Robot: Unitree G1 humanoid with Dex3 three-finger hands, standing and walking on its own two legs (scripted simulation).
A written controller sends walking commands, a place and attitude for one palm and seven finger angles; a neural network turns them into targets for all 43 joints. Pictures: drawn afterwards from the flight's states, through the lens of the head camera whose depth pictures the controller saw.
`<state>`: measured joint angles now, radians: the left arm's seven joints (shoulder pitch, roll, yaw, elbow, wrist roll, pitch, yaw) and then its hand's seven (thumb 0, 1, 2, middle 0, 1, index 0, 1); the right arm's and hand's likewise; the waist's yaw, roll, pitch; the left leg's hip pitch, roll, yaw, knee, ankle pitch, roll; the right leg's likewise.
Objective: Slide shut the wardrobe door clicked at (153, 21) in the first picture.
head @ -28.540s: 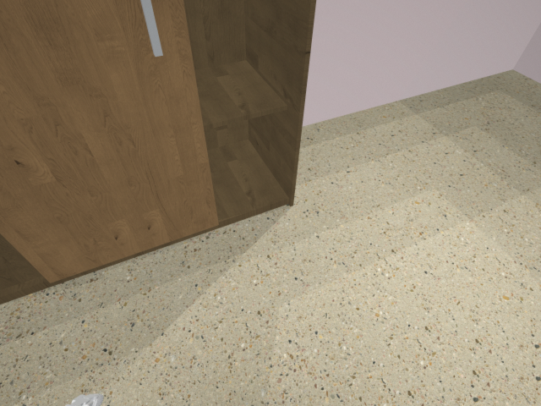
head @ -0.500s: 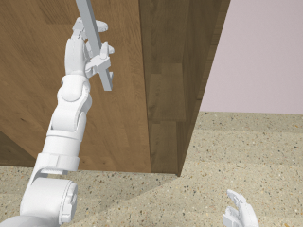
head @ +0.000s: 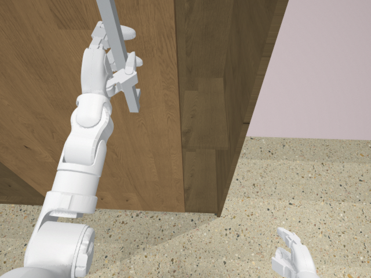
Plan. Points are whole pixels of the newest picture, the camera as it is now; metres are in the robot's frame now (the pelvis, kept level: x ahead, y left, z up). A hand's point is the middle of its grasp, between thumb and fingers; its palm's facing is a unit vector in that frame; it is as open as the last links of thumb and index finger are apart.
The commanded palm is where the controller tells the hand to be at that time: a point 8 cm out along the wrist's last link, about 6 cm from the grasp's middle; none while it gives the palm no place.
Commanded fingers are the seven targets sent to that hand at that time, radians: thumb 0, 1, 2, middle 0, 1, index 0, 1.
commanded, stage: step sideways, sliding the door along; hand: left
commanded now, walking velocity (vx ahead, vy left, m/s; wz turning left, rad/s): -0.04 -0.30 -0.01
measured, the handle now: (121, 44) +0.47 +0.14 +0.25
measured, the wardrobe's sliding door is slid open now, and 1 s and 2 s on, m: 0.17 0.17 0.17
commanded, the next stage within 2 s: stop walking and hold the door there in 0.16 s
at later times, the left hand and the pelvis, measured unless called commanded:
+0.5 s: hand (131, 73) +0.42 +0.12 +0.23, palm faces +0.04 -0.99 -0.10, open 6.2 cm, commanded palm +0.40 +0.16 +0.23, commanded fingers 0.00 0.90 0.90 -0.45 -1.40 -0.45 -1.40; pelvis +0.00 +0.02 +0.00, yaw +0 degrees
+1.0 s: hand (127, 76) +0.41 +0.12 +0.23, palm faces -0.13 -0.99 -0.11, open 6.6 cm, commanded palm +0.40 +0.16 +0.23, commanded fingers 0.00 0.90 0.90 -0.45 -1.40 -0.45 -1.40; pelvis +0.03 +0.09 +0.01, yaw +0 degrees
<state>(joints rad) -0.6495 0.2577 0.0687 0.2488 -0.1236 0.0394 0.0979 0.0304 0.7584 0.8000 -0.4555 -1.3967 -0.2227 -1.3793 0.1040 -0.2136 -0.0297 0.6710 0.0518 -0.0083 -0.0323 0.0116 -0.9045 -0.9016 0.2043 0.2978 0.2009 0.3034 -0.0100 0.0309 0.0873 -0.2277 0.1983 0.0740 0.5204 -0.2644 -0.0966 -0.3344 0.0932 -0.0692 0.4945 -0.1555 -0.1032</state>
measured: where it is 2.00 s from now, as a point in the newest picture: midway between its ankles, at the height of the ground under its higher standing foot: outside the picture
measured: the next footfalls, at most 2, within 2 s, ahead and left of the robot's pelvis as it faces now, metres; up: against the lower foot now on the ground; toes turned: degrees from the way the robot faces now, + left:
none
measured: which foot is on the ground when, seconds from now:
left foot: down 0.00-1.00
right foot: down 0.00-1.00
